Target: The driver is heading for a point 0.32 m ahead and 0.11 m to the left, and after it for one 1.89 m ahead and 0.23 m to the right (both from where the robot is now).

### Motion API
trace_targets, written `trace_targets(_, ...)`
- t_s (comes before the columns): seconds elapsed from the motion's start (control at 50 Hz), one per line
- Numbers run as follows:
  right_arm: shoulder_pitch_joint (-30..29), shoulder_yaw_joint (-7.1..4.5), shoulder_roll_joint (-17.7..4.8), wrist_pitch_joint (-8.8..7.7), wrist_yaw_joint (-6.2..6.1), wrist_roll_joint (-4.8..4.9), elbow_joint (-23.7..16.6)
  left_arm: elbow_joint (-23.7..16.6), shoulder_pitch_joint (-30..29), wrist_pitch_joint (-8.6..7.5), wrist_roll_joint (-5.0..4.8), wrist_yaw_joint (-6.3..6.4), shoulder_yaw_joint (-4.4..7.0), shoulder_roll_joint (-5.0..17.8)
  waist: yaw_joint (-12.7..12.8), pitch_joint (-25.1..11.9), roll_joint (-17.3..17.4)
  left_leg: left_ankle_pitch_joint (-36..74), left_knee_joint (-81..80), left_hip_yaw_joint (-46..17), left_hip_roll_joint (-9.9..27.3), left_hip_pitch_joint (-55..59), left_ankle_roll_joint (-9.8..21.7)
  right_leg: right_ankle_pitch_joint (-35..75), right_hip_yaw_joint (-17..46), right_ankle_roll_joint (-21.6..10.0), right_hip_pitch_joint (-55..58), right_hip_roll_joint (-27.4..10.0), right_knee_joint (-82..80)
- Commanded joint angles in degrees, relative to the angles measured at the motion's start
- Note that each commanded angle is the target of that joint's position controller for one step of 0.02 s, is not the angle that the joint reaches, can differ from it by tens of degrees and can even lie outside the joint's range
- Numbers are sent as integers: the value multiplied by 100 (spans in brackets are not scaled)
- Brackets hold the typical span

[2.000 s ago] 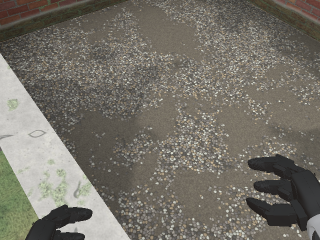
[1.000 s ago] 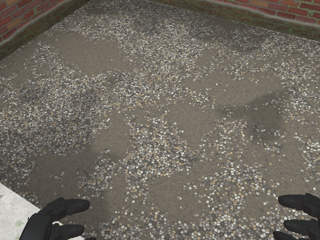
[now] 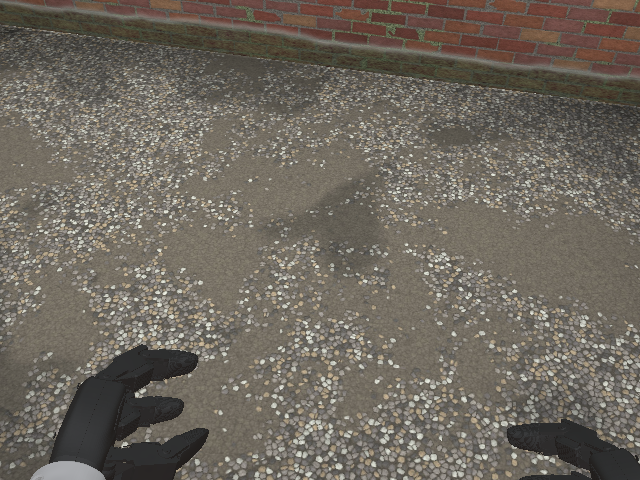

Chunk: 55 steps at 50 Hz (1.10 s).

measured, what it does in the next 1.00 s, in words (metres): steps to the left, turning left: left foot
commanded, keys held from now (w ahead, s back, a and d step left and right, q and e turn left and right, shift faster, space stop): w+q+shift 0.70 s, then w+e+shift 0.30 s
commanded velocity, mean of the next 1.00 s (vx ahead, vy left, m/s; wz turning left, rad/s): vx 1.00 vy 0.00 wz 0.68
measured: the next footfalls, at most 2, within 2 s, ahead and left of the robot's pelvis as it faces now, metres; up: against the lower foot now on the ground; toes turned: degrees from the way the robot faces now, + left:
left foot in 0.78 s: +0.07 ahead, +0.26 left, +0.00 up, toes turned +38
right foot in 1.40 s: +0.13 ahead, +0.07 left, +0.00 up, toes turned -41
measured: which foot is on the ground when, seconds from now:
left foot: down 0.00-0.58, up 0.60-0.76, down 0.78-1.00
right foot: down 0.00-0.78, up 0.80-1.00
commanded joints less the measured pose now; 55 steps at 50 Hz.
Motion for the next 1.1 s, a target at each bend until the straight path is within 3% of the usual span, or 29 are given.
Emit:
trace_targets(0.02,-521,-354,-666,-62,86,117,-642,-398,-709,-123,-49,27,267,601,-117,-205,-210,-194,-660,-313,161,-1274,209,-294,1027,-51,1178,-709,-805)
trace_targets(0.1,-304,-461,-690,-36,116,142,-620,-203,-522,-65,-83,102,390,603,-150,-414,62,814,-463,-369,80,-1404,416,-347,575,-82,1546,-653,-472)
trace_targets(0.16,-328,-561,-752,-86,147,234,-630,-30,-313,-4,-79,159,505,652,-81,-605,290,1572,-322,-512,1,-1659,564,-522,378,-130,1848,-660,-258)
trace_targets(0.2,-239,-602,-688,-93,146,256,-632,80,-230,50,-83,215,559,627,-95,-624,240,1834,-167,-482,-66,-1828,570,-672,287,-168,1978,-757,-224)
trace_targets(0.36,304,-802,-401,5,146,297,-527,498,-212,207,-174,399,738,459,-307,-415,9,1038,397,-153,-324,-2014,731,-1740,45,-315,1874,-1257,-308)
trace_targets(0.44,488,-934,-369,4,267,292,-497,485,13,338,-102,387,755,307,-210,-190,752,1268,-188,-464,-911,-1802,726,-2380,-449,-198,1663,-474,207)
trace_targets(0.48,314,-967,-306,-51,337,313,-613,522,214,357,-4,371,773,273,-50,-79,879,1104,-489,-862,-1066,-1805,708,-2410,-380,-246,1547,-155,365)
trace_targets(0.52,20,-948,-156,-127,370,277,-780,604,481,276,52,356,799,262,198,-41,741,654,-788,-1201,-1154,-2110,534,-2051,-107,-350,1889,29,176)
trace_targets(0.54,-208,-929,-44,-162,372,253,-884,699,662,258,60,390,790,198,311,-22,556,668,-593,-1031,-1185,-2322,360,-1690,-53,-405,2151,-69,-188)
trace_targets(0.56,-371,-887,155,-163,330,291,-973,774,718,196,86,405,786,257,327,-28,96,764,-234,-761,-1289,-2528,157,-1085,159,-489,2492,-396,-749)
trace_targets(0.58,-253,-863,294,-143,298,380,-901,756,436,177,78,455,811,336,163,58,-711,518,683,-415,-1264,-2571,69,-963,550,-664,2453,-1084,-1346)
trace_targets(0.6,-75,-822,352,-79,240,399,-758,683,-112,147,-114,543,837,262,-27,254,-1905,-1063,2091,-346,-614,-2325,235,-551,1079,-902,1539,-2182,-1483)
trace_targets(0.62,-12,-873,175,-27,247,438,-592,615,-352,102,-199,582,712,10,-106,220,-1807,-1480,2843,-235,-285,-2544,318,95,1109,-968,1572,-2473,-1434)
trace_targets(0.66,-172,-886,44,75,225,392,-596,729,-28,-7,-236,581,732,214,-18,347,-1022,-1791,3236,-204,239,-3508,510,644,851,-833,2288,-2533,-1338)
trace_targets(0.68,-276,-830,124,88,208,333,-621,817,115,-37,-218,585,780,382,2,342,-673,-1606,2859,-158,562,-3762,612,929,606,-657,2625,-2444,-1197)
trace_targets(0.72,-223,-701,297,23,181,262,-510,994,225,-27,-261,532,883,682,-45,15,-233,-1280,2195,435,577,-2524,711,1519,-90,-534,2074,-2043,-1068)
trace_targets(0.74,154,-729,184,26,149,219,-379,1037,6,-14,-289,485,887,828,-366,-180,9,-1147,1760,892,325,-1221,789,1972,-482,-481,1315,-1755,-901)
trace_targets(0.76,895,-868,-11,-16,101,156,-83,1070,-178,16,-362,405,853,855,-871,-490,481,-281,1199,1353,-171,328,940,2455,-747,-438,670,-1398,-50)
trace_targets(0.78,1876,-1053,-428,-83,63,67,343,920,-437,21,-346,329,728,699,-1426,-600,1286,702,822,1739,-862,1488,1136,3028,-735,-382,103,-907,1445)
trace_targets(0.8,2167,-1027,-577,-198,140,59,445,530,-622,78,-355,312,659,306,-1348,-117,2592,2089,96,262,-306,1787,1539,-1785,-378,-104,-1460,-6,4493)
trace_targets(0.82,1196,-903,-1048,-336,260,-8,8,-37,-664,-48,-521,336,688,295,-741,-1027,2598,167,-1319,-2819,883,1296,2384,-2344,1323,141,-2262,1163,6173)
trace_targets(0.84,464,-863,-890,-432,254,-20,-288,-72,-815,-125,-747,303,680,302,-741,-1018,1189,-724,-1520,-2902,1637,565,2380,-1872,2443,247,-2384,1329,6410)
trace_targets(0.86,78,-806,-741,-486,239,-75,-204,-47,-467,-144,-662,244,571,209,-319,-627,748,-1339,-1468,-2751,1880,-145,2284,-1499,2262,204,-2574,1096,6134)
trace_targets(0.88,-43,-730,-477,-531,238,-75,-74,82,30,-136,-541,264,531,42,6,-302,338,-1382,-1134,-2300,1796,-517,1924,-1226,2149,114,-2590,762,5915)
trace_targets(0.92,-219,-493,60,-628,161,-237,-105,174,540,-96,-430,206,479,19,135,-478,320,-847,-382,-1570,1446,-682,1595,-638,2131,150,-2460,572,5669)
trace_targets(0.94,-20,-455,3,-642,86,-362,-67,133,649,-56,-439,187,472,57,93,-776,274,-873,-461,-1568,1468,-350,1586,-554,2165,205,-2539,584,5630)
trace_targets(0.98,326,-452,-296,-647,-93,-424,35,-22,580,28,-468,179,380,143,-79,-1033,116,-1095,-582,-1661,1672,192,1588,-319,2187,280,-2900,501,5308)
trace_targets(1.04,400,-382,-430,-605,-273,-465,101,-282,413,60,-503,208,262,153,-211,-731,318,-1443,-864,-1541,1782,303,1388,-1,2069,369,-3369,374,4971)
trace_targets(1.1,451,-354,-463,-565,-333,-423,238,-358,456,63,-520,218,216,180,-267,-400,574,-1328,-1018,-1060,1749,284,1169,347,1895,416,-3626,278,4791)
